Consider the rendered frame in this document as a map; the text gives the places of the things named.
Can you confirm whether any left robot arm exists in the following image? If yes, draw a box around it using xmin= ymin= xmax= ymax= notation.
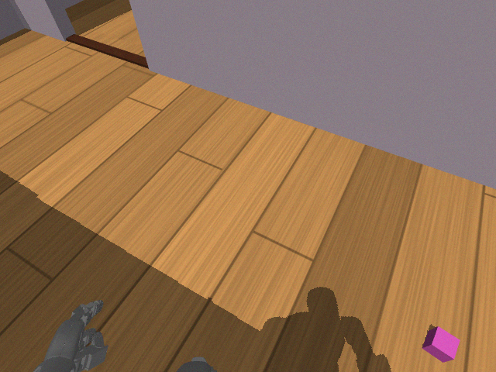
xmin=33 ymin=357 xmax=76 ymax=372

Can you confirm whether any left robot hand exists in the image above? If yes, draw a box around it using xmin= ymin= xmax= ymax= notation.
xmin=44 ymin=300 xmax=109 ymax=372

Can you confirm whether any cube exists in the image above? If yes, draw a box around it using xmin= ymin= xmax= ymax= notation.
xmin=422 ymin=326 xmax=460 ymax=363

